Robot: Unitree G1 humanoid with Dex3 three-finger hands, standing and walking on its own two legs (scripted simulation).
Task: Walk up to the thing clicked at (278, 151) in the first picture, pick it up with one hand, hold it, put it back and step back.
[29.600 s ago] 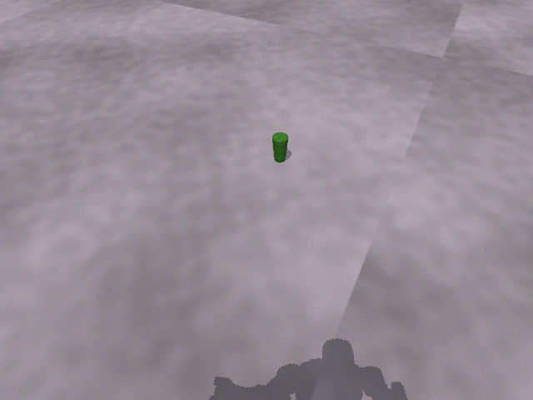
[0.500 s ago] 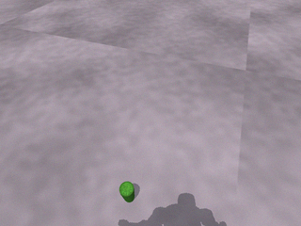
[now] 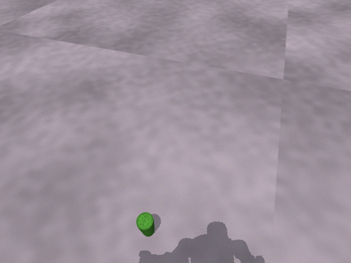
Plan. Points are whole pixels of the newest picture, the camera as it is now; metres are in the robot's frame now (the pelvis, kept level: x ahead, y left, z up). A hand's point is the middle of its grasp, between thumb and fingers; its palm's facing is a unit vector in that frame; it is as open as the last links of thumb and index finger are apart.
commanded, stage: stand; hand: left
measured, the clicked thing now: (146, 226) +0.41 +0.21 -0.70
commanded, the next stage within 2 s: step back in 0.64 s
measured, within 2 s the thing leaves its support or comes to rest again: neither
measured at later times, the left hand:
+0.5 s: hand out of the picture +0.09 +0.24 -0.15, palm faces -0.01 -0.94 -0.34, open 7.4 cm
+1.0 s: hand out of the picture +0.11 +0.31 -0.19, palm faces +0.00 -0.93 -0.37, open 7.4 cm
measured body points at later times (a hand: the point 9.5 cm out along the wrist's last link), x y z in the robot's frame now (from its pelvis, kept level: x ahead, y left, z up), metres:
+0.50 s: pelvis +0.01 +0.00 +0.00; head +0.01 -0.01 +0.45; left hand +0.09 +0.29 -0.13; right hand +0.08 -0.30 -0.14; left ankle +0.01 +0.13 -0.75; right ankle +0.00 -0.13 -0.75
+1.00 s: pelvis -0.04 +0.04 -0.03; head +0.04 +0.07 +0.41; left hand +0.10 +0.36 -0.16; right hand +0.02 -0.28 -0.14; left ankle -0.05 +0.13 -0.75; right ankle -0.02 -0.12 -0.73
